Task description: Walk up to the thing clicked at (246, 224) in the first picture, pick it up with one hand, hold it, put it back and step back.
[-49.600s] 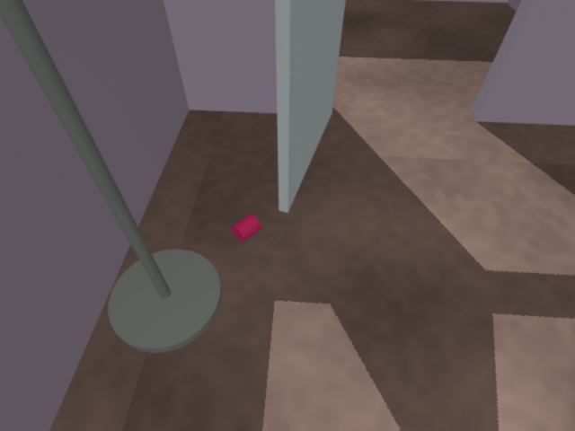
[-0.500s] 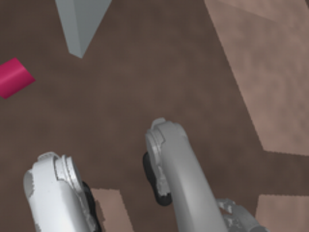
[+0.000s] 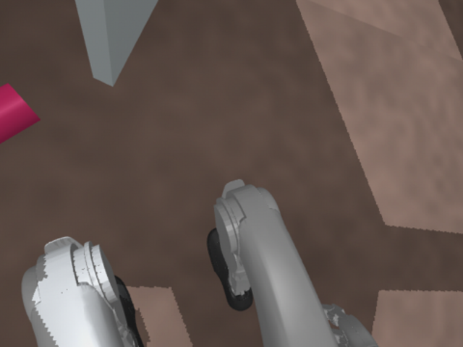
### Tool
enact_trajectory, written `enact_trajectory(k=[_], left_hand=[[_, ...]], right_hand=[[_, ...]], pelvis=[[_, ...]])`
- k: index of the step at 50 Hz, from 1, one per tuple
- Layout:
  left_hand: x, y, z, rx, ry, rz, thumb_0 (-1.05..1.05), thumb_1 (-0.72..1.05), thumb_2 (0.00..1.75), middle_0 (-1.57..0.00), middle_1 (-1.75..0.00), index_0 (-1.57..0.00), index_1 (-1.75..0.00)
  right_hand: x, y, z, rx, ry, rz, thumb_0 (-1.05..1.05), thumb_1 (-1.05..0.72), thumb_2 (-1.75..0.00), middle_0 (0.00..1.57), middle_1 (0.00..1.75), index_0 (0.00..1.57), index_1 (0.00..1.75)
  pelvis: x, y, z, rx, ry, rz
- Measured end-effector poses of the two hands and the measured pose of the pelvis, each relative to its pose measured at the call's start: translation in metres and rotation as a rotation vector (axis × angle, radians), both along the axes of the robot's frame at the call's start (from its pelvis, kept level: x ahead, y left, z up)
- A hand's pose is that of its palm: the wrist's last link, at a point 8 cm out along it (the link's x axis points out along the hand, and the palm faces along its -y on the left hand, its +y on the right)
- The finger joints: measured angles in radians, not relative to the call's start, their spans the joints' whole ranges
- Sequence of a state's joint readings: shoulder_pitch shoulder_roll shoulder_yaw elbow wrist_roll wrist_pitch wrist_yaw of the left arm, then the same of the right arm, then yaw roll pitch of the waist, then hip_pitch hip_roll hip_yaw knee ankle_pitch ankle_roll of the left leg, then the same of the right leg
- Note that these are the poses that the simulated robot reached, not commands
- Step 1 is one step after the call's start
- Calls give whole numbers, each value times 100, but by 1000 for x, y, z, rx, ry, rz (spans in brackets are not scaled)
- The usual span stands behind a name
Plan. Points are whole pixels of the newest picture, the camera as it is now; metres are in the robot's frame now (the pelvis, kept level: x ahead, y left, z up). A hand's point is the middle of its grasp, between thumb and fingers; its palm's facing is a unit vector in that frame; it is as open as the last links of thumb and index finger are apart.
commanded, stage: home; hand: left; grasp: from above
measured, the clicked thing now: (0, 115) +0.58 +0.27 -0.30
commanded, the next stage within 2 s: none
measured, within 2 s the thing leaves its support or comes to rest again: neither
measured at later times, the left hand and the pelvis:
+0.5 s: hand out of the picture +0.39 +0.29 +0.03, palm faces -0.24 -0.63 -0.74, open 8.0 cm; pelvis +0.01 +0.00 +0.13, yaw +5 degrees
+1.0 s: hand out of the picture +0.27 +0.22 +0.23, palm faces +0.15 -0.95 -0.27, open 7.4 cm; pelvis +0.05 +0.00 +0.32, yaw +8 degrees
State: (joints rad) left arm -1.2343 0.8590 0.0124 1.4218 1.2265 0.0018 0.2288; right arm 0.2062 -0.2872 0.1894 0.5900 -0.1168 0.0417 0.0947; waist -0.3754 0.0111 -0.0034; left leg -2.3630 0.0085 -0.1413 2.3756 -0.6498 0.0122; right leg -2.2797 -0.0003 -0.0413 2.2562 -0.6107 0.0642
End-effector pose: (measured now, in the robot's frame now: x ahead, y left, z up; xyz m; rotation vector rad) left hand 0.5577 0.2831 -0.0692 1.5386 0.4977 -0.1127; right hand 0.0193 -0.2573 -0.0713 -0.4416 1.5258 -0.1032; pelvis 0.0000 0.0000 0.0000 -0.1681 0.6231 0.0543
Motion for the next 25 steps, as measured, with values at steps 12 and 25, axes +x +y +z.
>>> enact_trajectory(k=[12,25], left_hand=[[-48,30,44,-200,67,84,0,-2,100,-24,-73,-22,-74],[-174,33,154,-553,-19,343,0,70,94,-23,-41,-22,-41]], right_hand=[[13,-5,13,58,34,-18,0,-90,-89,20,30,21,30],[150,-11,105,45,-357,77,1,-91,-90,20,30,21,30]], pelvis=[[6,-2,31,13,27,21],[9,-3,133,57,-28,51]])
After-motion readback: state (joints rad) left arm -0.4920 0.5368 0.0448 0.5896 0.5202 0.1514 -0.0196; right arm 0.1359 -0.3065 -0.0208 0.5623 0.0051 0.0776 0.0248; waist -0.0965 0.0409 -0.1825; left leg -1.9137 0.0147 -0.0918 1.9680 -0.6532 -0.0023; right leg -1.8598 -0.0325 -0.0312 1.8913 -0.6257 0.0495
